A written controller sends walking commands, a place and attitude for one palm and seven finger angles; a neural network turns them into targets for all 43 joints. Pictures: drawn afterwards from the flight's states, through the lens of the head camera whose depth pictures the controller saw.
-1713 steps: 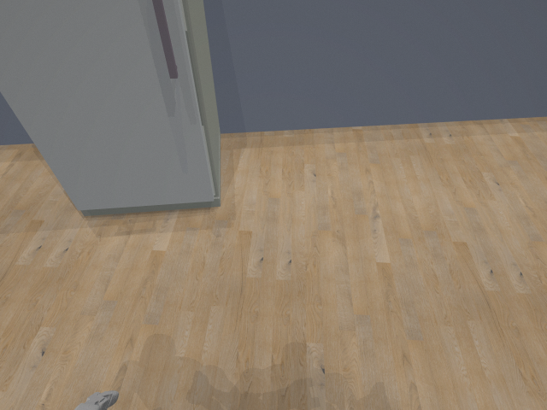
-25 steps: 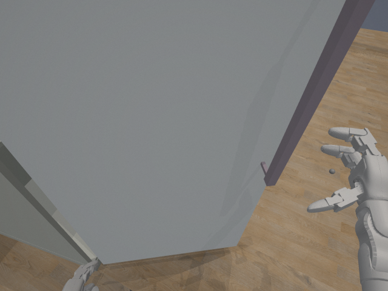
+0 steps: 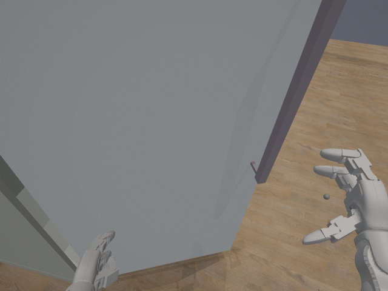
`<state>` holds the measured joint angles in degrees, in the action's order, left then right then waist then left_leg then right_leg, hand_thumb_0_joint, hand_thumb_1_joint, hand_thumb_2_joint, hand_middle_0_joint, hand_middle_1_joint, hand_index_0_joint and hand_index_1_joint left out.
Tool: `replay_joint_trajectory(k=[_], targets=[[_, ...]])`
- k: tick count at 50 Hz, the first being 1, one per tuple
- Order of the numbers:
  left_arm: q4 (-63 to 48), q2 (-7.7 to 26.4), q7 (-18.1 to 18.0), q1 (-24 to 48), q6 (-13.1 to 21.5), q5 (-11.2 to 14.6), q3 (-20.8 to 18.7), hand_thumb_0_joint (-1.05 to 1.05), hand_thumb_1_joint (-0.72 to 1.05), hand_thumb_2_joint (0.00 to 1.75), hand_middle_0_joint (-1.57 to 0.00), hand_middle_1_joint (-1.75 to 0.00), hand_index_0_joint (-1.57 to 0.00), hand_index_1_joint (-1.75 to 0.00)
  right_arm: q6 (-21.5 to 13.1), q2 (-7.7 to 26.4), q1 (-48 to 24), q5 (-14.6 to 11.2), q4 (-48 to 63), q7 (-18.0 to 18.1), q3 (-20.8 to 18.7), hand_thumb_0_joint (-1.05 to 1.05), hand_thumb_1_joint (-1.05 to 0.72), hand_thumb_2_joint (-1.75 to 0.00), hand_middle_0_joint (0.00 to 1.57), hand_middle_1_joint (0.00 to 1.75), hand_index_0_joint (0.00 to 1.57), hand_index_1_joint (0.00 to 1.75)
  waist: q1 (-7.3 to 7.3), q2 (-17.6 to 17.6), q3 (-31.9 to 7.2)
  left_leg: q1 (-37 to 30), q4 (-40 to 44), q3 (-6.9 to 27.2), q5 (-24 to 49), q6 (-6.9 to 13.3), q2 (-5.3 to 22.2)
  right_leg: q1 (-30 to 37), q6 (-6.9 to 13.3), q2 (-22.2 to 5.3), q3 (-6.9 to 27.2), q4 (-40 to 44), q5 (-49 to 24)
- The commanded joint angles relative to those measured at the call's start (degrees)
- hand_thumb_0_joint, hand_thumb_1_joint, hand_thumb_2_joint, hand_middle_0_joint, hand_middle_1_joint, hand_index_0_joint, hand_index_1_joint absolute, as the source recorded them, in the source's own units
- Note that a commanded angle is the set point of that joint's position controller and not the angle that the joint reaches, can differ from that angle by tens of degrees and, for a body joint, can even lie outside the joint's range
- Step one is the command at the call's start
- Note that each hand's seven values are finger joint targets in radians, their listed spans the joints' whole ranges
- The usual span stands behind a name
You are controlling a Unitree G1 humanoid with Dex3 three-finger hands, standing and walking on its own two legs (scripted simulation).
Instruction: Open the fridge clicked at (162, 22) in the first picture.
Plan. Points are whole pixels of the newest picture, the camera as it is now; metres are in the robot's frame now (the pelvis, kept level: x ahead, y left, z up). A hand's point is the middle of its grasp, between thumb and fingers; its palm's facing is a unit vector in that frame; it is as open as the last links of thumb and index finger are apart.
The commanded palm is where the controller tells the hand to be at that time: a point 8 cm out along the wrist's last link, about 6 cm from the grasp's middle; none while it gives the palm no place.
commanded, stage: draw the hand back to the body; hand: right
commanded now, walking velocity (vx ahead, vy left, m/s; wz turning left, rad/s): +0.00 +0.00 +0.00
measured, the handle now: (285, 97) +0.43 -0.17 +0.22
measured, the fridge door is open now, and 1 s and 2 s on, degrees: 64 64 64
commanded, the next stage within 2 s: step back with the hand held close in 1.60 s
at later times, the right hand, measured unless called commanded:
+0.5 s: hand (349, 207) +0.22 -0.24 +0.15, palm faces +0.21 +0.98 -0.05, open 14.6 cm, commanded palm +0.19 -0.29 +0.16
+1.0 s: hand (384, 210) +0.21 -0.29 +0.17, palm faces +0.46 +0.82 -0.33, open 11.0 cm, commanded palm +0.16 -0.32 +0.18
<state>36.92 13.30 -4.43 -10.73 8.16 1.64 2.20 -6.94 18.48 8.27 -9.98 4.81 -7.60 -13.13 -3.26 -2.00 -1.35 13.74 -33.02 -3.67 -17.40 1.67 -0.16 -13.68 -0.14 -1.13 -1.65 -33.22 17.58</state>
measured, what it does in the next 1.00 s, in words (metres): stands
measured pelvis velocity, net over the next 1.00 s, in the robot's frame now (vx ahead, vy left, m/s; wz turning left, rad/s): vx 0.01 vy -0.02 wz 0.02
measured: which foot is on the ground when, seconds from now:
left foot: down 0.00-1.00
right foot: down 0.00-1.00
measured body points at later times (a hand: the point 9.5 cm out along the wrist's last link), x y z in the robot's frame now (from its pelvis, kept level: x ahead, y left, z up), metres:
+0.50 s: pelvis +0.00 +0.00 +0.00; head -0.05 +0.02 +0.45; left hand +0.20 +0.24 -0.06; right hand +0.21 -0.29 +0.16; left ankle +0.01 +0.10 -0.73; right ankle +0.00 -0.12 -0.73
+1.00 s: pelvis +0.01 -0.02 +0.01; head -0.02 -0.01 +0.46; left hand +0.18 +0.20 -0.07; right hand +0.18 -0.33 +0.18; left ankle +0.01 +0.10 -0.73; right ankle +0.00 -0.12 -0.73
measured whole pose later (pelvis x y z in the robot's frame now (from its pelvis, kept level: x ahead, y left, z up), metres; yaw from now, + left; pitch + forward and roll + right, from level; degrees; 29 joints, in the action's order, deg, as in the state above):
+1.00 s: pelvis +0.01 -0.02 +0.01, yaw +1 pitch -6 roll +0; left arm 41.5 12.1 -5.0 -10.5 9.4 -0.9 1.4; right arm -3.1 19.5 21.7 -4.5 18.2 8.1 -17.2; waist -3.9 -2.9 2.1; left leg 2.9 -21.6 -2.0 -12.3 -0.2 0.7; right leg -2.8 1.6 0.3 -3.3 -22.7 13.5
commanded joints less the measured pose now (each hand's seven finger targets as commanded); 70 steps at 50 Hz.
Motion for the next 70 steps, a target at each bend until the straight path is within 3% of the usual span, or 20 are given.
replay_joint_trajectory(k=[1, 2, 4, 5, 8, 15, 17, 21, 26, 27, 28, 29, 30, 33, 35, 43, 48, 52, 61, 70], targets=[[-7.2, 7.2, -1.1, 6.5, 3.3, 0.4, -2.3, 0.00, 0.90, 0.90, -0.20, -0.30, -0.20, -0.30, -4.3, 11.0, -16.3, -1.2, 11.9, -0.2, -5.6, 0.00, 0.55, -0.20, 0.25, 1.15, 0.25, 1.15, 1.71, -1.2, -3.4, 0.6, 6.7, 3.4, 6.6, -0.6, -0.5, 0.3, 1.1, 1.0, 1.2, 4.1, -7.7], [-6.5, 8.0, -2.2, 9.1, 3.7, 2.7, -2.3, 0.00, 0.90, 0.90, -0.20, -0.30, -0.20, -0.30, 4.0, 7.4, -18.0, -11.8, 6.4, -2.9, -7.6, 0.00, 0.55, -0.20, 0.25, 1.15, 0.25, 1.15, 0.43, -0.1, -6.9, -4.7, 9.5, 4.6, 5.6, -0.2, 0.5, 1.0, 0.9, 1.3, 1.4, 5.5, -5.7], [-6.8, 8.2, -3.9, 10.3, 4.7, 3.1, -2.1, 0.00, 0.90, 0.90, -0.20, -0.30, -0.20, -0.30, 10.6, 12.4, -24.7, -12.5, 12.4, -5.0, -9.3, 0.00, 0.55, -0.20, 0.25, 1.15, 0.25, 1.15, 0.40, -0.7, -7.7, -6.0, 11.6, 6.1, 3.9, -1.1, 1.3, 2.6, 1.4, 1.4, 1.4, 5.7, -5.7], [-7.1, 8.3, -4.4, 10.8, 5.1, 3.1, -1.8, 0.00, 0.90, 0.90, -0.20, -0.30, -0.20, -0.30, 13.4, 12.3, -23.8, -12.8, 11.7, -5.5, -9.3, 0.00, 0.55, -0.20, 0.25, 1.15, 0.25, 1.15, 0.09, 0.0, -7.8, -6.3, 11.5, 6.1, 5.0, -1.2, 1.5, 2.5, 1.6, 1.4, 1.8, 6.0, -7.0], [-7.5, 7.3, -4.0, 9.8, 5.6, 2.3, -1.5, 0.00, 0.90, 0.90, -0.20, -0.30, -0.20, -0.30, 15.4, 11.1, -18.2, -7.9, 13.6, -3.5, -7.8, 0.00, 0.55, -0.20, 0.25, 1.15, 0.25, 1.15, -0.08, -0.5, -6.6, -5.2, 9.7, 4.2, 10.0, -1.2, 0.9, 3.6, 1.7, 1.2, 1.6, 6.6, -10.9], [-8.1, 8.0, -2.9, 9.5, 5.4, 2.0, -1.9, 0.00, 0.90, 0.90, -0.20, -0.30, -0.20, -0.30, 14.3, 12.5, -9.8, -10.8, 13.9, -4.0, -13.8, 0.00, 0.55, -0.20, 0.25, 1.15, 0.25, 1.15, -1.65, 5.8, -7.2, -7.2, 9.1, 4.7, 13.8, -2.2, 1.0, 2.5, 1.3, 1.1, 1.2, 6.5, -11.4], [-8.2, 7.9, -2.8, 9.8, 5.2, 2.0, -2.1, 0.00, 0.90, 0.90, -0.20, -0.30, -0.20, -0.30, 15.0, 13.5, -8.5, -10.5, 14.8, -3.8, -15.1, 0.00, 0.55, -0.20, 0.25, 1.15, 0.25, 1.15, -1.87, 3.3, -6.6, -7.4, 9.2, 5.3, 14.2, -2.1, 1.3, 2.6, 1.2, 1.0, 0.8, 6.2, -11.6], [-9.0, 7.5, -2.9, 10.1, 5.1, 2.2, -1.7, 0.00, 0.90, 0.90, -0.20, -0.30, -0.20, -0.30, 15.7, 11.5, -10.9, -9.2, 19.0, -3.1, -11.9, 0.00, 0.55, -0.20, 0.25, 1.15, 0.25, 1.15, -0.83, -2.1, -3.2, -4.3, 10.3, 4.5, 9.1, -1.3, 0.5, 3.6, 1.2, 1.2, 0.6, 7.1, -10.1], [-8.2, 7.7, -3.9, 9.9, 6.6, 2.0, -1.3, 0.00, 0.90, 0.90, -0.20, -0.30, -0.20, -0.30, 13.6, 12.2, -13.8, -9.6, 21.5, -4.0, -11.3, 0.00, 0.37, -0.29, 0.24, 1.04, 0.24, 1.04, -0.08, -1.2, -2.7, -3.6, 11.7, 4.3, 5.1, -1.1, 0.1, 4.9, 1.4, 1.1, 1.4, 7.5, -8.4], [-7.8, 7.5, -3.3, 11.0, 7.7, -0.8, -2.8, 0.00, 0.90, 0.90, -0.20, -0.30, -0.20, -0.30, 9.6, 21.4, -12.8, -0.6, 24.6, 6.5, -16.4, 0.00, 0.33, -0.31, 0.24, 1.02, 0.24, 1.02, -1.44, -1.6, 2.4, -2.3, 16.2, 6.9, 4.1, -0.8, 2.2, 2.1, 0.6, 0.8, 0.3, 6.9, -7.5], [-6.3, 6.8, -2.8, 10.4, 7.7, -1.5, -2.4, 0.00, 0.90, 0.90, -0.20, -0.30, -0.20, -0.30, 8.0, 12.6, -7.3, 0.7, 20.8, 10.0, -10.8, 0.00, 0.30, -0.32, 0.24, 1.00, 0.24, 1.00, -0.05, -1.1, 2.8, -2.2, 16.0, 5.2, 1.8, -0.7, 2.3, 3.0, 0.7, 1.2, -0.1, 7.0, -6.5], [-6.2, 6.8, -2.6, 9.7, 7.5, -1.5, -2.1, 0.00, 0.90, 0.90, -0.20, -0.30, -0.20, -0.30, 7.3, 10.4, -3.1, 1.1, 18.3, 11.4, -9.2, 0.00, 0.26, -0.34, 0.24, 0.98, 0.24, 0.98, 0.12, 1.9, 5.3, -1.0, 15.9, 4.3, 0.3, -0.7, 1.7, 2.9, 0.8, 0.9, 0.4, 7.8, -5.1], [-6.0, 6.8, -2.3, 9.6, 7.0, -1.6, -2.3, 0.00, 0.90, 0.90, -0.20, -0.30, -0.20, -0.30, 6.4, 10.1, -1.5, 2.0, 19.2, 12.4, -8.7, 0.00, 0.22, -0.36, 0.24, 0.96, 0.24, 0.96, -0.07, 1.5, 3.6, -2.2, 15.8, 4.2, -0.2, -0.7, 1.6, 3.8, 1.0, 0.8, 0.3, 8.5, -4.6], [-6.1, 6.9, -1.9, 9.1, 6.5, -1.9, -3.0, 0.00, 0.90, 0.90, -0.20, -0.30, -0.20, -0.30, 3.3, 11.6, 0.2, 3.8, 24.0, 14.7, -9.2, 0.00, 0.12, -0.41, 0.24, 0.89, 0.24, 0.89, -0.56, -1.0, -3.6, -6.5, 14.5, 3.3, 3.1, -0.7, 1.1, 7.1, 1.4, 0.6, -0.3, 10.6, -6.6], [-6.0, 6.7, -1.9, 9.1, 6.2, -1.9, -2.9, 0.00, 0.90, 0.90, -0.20, -0.30, -0.20, -0.30, 2.0, 10.9, -0.1, 4.5, 24.4, 15.6, -8.4, 0.00, 0.04, -0.44, 0.23, 0.85, 0.23, 0.85, -0.38, -0.6, -4.0, -7.3, 14.5, 3.0, 3.0, -0.7, 0.5, 7.6, 1.4, 0.6, -0.2, 11.9, -6.3], [-4.9, 6.6, -1.7, 9.3, 5.3, -2.3, -3.1, 0.00, 0.90, 0.90, -0.20, -0.30, -0.20, -0.30, 0.0, 11.8, 3.2, 6.1, 26.0, 16.9, -9.9, 0.00, -0.25, -0.58, 0.22, 0.68, 0.22, 0.68, -0.88, -2.9, -1.9, -10.7, 14.0, 2.1, 9.7, 0.0, -0.2, 8.9, 0.7, -0.3, 0.9, 14.6, -14.1], [-5.0, 6.3, -1.0, 9.0, 4.2, -2.4, -3.5, 0.00, 0.90, 0.90, -0.20, -0.30, -0.20, -0.30, 0.1, 11.2, 8.8, 5.8, 25.0, 16.3, -10.9, 0.00, -0.43, -0.67, 0.22, 0.58, 0.22, 0.58, -1.27, -0.5, -0.6, -12.1, 14.2, 2.0, 13.5, -0.1, -0.2, 9.0, 0.2, -0.7, 0.7, 14.6, -19.4], [-5.2, 6.5, -0.5, 8.9, 3.4, -2.4, -3.8, 0.00, 0.90, 0.90, -0.20, -0.30, -0.20, -0.30, 0.0, 11.4, 9.3, 5.9, 26.3, 15.9, -11.6, 0.00, -0.57, -0.74, 0.21, 0.49, 0.21, 0.49, -1.27, -3.0, 0.0, -12.1, 14.7, 2.1, 13.3, 0.1, -0.4, 9.3, -0.4, -1.0, 0.8, 14.8, -21.1], [-6.0, 6.3, -0.5, 8.7, 2.7, -2.4, -4.0, 0.00, 0.90, 0.90, -0.20, -0.30, -0.20, -0.30, -0.4, 12.6, 11.4, 5.7, 28.6, 16.2, -13.7, 0.00, -0.90, -0.90, 0.20, 0.30, 0.20, 0.30, -1.32, -2.2, -0.5, -12.5, 15.3, 2.2, 12.6, -0.1, -0.4, 9.3, -0.1, -0.7, 0.6, 14.9, -18.6], [-5.5, 6.3, -1.0, 9.1, 3.2, -2.3, -3.9, 0.00, 0.90, 0.90, -0.20, -0.30, -0.20, -0.30, -0.6, 11.8, 8.8, 6.2, 28.4, 16.8, -12.1, 0.00, -0.90, -0.90, 0.20, 0.30, 0.20, 0.30, -0.79, -3.1, 1.1, -11.2, 16.5, 2.3, 9.6, -0.1, -0.4, 9.4, 0.5, -0.1, 0.4, 15.4, -13.6]])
